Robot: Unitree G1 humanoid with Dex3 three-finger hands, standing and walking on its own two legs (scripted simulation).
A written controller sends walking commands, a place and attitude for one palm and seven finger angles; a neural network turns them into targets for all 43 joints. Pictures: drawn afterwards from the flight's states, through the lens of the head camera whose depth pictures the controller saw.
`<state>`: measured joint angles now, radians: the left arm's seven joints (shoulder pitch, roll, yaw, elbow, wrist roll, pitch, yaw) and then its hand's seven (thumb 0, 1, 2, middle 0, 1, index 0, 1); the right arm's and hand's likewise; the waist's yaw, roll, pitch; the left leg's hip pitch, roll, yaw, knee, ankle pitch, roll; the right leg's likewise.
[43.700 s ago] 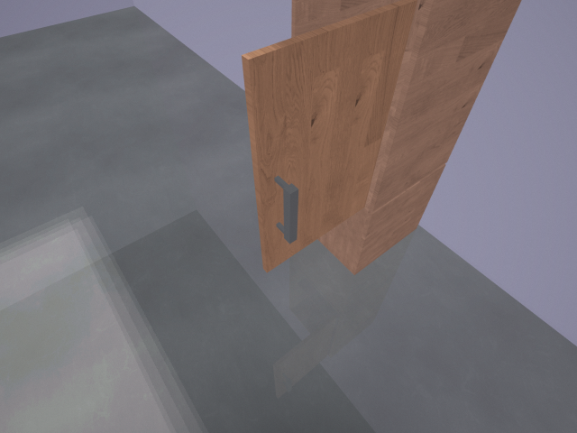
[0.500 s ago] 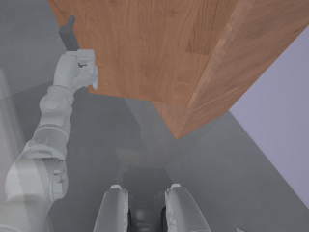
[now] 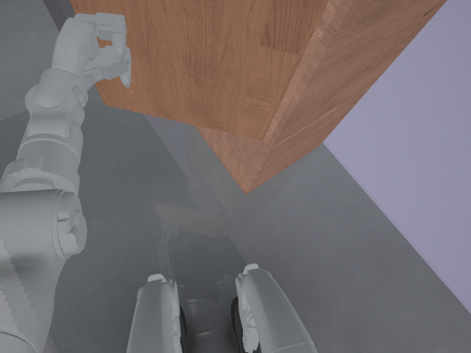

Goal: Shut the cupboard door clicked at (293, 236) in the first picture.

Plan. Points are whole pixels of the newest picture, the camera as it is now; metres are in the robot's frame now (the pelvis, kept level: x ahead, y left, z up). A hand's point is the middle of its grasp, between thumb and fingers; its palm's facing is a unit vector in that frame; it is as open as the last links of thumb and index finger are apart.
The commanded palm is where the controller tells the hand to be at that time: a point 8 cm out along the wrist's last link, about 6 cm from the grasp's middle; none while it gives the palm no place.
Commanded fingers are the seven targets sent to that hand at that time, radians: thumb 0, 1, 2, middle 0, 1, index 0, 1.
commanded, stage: push the door shut along its arc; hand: left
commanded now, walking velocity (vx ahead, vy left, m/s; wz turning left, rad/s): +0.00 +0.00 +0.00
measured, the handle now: (77, 25) +0.62 +0.18 +0.08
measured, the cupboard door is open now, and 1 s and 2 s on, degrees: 44 36 36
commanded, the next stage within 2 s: pull the fist back off the door in 0.46 s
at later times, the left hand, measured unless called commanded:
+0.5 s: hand (146, 38) +0.59 +0.08 +0.08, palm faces -0.38 -0.92 -0.06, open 2.9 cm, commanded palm +0.62 +0.09 +0.07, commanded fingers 0.00 0.90 0.90 -1.30 -1.50 -1.30 -1.50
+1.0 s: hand (156, 36) +0.60 +0.06 +0.08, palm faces -0.02 -1.00 +0.01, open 3.1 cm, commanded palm +0.56 +0.10 +0.07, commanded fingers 0.00 0.90 0.90 -1.30 -1.50 -1.30 -1.50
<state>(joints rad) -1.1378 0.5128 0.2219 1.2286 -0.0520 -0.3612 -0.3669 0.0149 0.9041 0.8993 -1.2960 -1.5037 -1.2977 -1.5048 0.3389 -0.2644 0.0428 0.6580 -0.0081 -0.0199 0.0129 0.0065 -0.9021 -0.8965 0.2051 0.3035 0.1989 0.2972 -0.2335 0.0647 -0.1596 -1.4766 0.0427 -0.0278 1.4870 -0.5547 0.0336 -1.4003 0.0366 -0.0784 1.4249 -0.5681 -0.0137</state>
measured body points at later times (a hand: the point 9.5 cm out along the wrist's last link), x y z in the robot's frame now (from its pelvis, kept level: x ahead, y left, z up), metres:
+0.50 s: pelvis +0.00 -0.01 -0.02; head +0.21 +0.01 +0.38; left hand +0.61 +0.13 +0.09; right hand -0.02 -0.27 -0.12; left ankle +0.06 +0.10 -0.57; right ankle +0.05 -0.12 -0.57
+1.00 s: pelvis +0.01 -0.02 +0.01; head +0.20 -0.01 +0.42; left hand +0.59 +0.12 +0.08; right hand -0.02 -0.26 -0.10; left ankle +0.05 +0.10 -0.57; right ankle +0.05 -0.12 -0.57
